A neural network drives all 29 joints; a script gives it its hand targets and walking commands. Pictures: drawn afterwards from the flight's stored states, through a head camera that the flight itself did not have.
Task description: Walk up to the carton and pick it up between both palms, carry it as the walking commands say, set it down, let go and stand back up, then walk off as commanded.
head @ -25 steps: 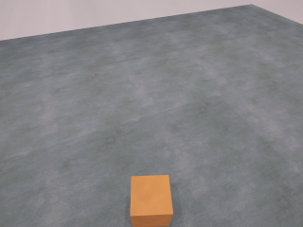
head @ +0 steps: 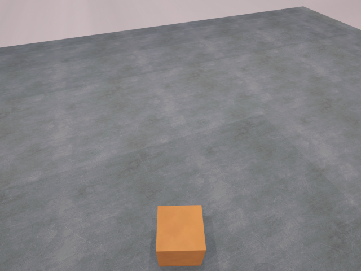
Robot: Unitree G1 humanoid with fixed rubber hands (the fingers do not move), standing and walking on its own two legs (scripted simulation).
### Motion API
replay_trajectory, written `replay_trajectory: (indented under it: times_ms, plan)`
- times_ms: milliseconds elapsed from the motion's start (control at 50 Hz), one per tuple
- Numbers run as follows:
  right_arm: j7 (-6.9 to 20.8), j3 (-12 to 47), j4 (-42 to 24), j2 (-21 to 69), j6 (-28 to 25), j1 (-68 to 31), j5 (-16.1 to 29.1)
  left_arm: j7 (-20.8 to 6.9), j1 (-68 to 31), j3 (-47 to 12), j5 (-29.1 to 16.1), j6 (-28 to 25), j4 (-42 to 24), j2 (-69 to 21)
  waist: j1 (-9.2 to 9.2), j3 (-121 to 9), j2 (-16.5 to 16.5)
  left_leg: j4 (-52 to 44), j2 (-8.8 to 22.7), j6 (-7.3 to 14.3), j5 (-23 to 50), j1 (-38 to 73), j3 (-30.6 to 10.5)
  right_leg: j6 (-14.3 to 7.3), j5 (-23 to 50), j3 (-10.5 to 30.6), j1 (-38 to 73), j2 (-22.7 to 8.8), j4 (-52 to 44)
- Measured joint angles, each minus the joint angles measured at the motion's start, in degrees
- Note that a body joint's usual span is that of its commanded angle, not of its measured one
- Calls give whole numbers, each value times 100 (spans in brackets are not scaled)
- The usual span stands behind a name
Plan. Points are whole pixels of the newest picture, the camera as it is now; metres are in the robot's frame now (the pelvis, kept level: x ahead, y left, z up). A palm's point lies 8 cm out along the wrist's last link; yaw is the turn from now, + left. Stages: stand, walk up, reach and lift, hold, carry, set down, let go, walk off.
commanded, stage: stand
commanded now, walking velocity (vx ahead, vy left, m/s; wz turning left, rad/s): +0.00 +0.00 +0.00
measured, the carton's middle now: (179, 236) +0.42 +0.01 -0.64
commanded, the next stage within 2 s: walk off in 0.52 s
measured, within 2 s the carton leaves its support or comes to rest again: neither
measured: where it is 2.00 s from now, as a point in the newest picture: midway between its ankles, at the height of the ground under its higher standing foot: (179, 261)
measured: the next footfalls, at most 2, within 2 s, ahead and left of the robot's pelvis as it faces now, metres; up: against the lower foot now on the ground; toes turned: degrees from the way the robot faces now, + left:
right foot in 1.36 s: +0.31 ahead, -0.12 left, +0.00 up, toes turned -5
left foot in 1.92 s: +0.41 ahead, +0.13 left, +0.00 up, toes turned +10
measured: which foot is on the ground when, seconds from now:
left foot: down 0.00-1.00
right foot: down 0.00-0.94, up 0.96-1.00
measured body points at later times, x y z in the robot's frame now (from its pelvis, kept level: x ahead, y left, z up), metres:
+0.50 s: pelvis -0.02 -0.01 +0.00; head -0.02 +0.00 +0.45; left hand -0.09 +0.21 -0.16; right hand -0.06 -0.22 -0.16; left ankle -0.03 +0.12 -0.73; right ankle -0.07 -0.12 -0.73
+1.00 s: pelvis +0.02 +0.02 -0.01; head +0.02 +0.04 +0.44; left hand -0.09 +0.23 -0.17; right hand -0.01 -0.21 -0.16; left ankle -0.01 +0.11 -0.74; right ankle -0.06 -0.11 -0.70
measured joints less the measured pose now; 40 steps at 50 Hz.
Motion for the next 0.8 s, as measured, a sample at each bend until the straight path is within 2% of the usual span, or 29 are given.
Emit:
replay_trajectory:
  times_ms: [720,760,800]
  plan:
    - [-23,-26,207,264,-36,52,4,-16,-25,69,5,-69,429,-282,4,33,38,-109,107,-119,296,-199,-48,-97,229,-80,-219,80,-17]
    - [-13,-36,197,261,-33,100,-15,-24,15,95,5,-66,433,-285,4,-1,47,4,126,-117,217,-244,-36,-98,183,-95,-237,88,49]
    - [20,-58,176,252,-17,189,-66,-43,102,149,9,-50,437,-260,14,-73,32,345,177,-64,-252,-369,82,-114,40,-133,-266,73,197]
